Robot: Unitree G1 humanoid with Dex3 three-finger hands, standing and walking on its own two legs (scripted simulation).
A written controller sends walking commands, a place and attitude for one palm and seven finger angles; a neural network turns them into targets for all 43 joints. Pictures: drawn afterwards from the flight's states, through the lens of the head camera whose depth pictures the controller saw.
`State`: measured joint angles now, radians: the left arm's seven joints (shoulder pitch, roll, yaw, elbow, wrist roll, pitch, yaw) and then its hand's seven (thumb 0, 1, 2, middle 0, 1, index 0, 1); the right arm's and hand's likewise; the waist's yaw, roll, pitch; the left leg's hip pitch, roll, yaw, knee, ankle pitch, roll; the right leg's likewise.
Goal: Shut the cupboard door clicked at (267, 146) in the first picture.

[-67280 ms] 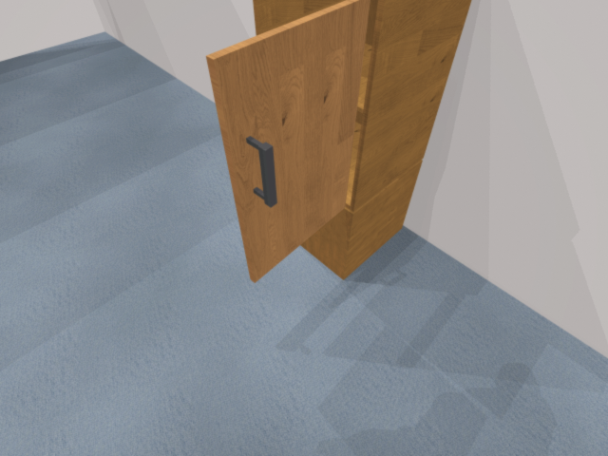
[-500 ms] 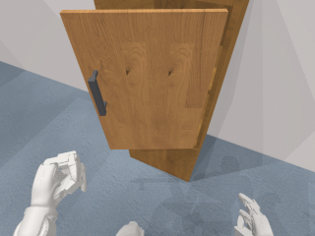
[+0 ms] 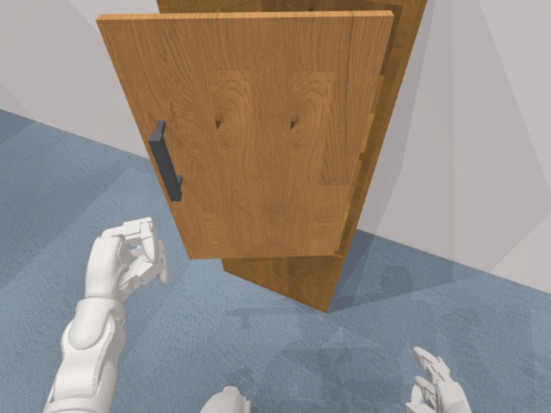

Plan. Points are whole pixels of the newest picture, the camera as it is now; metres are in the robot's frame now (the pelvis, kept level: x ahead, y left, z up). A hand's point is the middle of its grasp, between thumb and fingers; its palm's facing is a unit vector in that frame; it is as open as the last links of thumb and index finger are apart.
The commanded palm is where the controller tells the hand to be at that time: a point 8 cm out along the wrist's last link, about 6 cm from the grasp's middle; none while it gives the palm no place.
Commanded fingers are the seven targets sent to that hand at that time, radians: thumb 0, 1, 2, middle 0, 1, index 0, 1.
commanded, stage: bring the fist close to the handle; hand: left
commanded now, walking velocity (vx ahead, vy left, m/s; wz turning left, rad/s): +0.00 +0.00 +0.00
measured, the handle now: (168, 162) +0.49 +0.22 +0.08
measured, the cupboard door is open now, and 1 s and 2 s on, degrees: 26 26 13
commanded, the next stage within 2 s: push the door shut along its arc in 0.98 s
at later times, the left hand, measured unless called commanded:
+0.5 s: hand (177, 211) +0.38 +0.18 +0.08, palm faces +0.09 -1.00 -0.02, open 3.1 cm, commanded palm +0.36 +0.23 +0.08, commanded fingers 0.00 0.90 0.90 -1.30 -1.50 -1.30 -1.50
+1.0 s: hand (177, 202) +0.40 +0.18 +0.08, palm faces +0.09 -1.00 +0.00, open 3.1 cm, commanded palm +0.38 +0.23 +0.08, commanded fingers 0.00 0.90 0.90 -1.30 -1.50 -1.30 -1.50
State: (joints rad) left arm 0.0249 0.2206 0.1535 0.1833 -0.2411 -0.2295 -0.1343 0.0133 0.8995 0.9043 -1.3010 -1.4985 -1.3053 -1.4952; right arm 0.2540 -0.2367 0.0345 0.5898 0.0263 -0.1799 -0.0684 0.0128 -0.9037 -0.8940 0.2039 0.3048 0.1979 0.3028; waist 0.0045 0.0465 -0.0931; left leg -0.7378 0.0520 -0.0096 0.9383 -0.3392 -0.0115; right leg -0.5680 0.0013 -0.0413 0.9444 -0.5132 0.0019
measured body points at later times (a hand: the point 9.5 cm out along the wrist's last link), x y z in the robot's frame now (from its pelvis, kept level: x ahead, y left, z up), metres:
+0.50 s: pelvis +0.00 +0.00 +0.00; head +0.04 +0.00 +0.45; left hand +0.37 +0.23 +0.08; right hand +0.12 -0.25 -0.11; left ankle +0.08 +0.13 -0.68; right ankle -0.02 -0.12 -0.68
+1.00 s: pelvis +0.00 +0.00 +0.00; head +0.05 +0.00 +0.45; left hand +0.39 +0.24 +0.08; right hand +0.09 -0.26 -0.11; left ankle +0.08 +0.13 -0.68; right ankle -0.02 -0.12 -0.68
